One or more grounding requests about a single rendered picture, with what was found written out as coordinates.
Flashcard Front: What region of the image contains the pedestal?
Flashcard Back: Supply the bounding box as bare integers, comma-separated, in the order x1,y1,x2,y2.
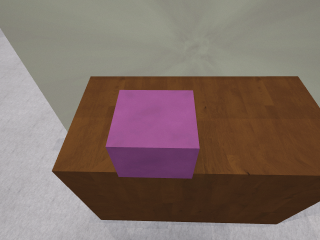
52,76,320,225

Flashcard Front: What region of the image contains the carton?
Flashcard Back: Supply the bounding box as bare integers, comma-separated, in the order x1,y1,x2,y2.
105,90,200,179

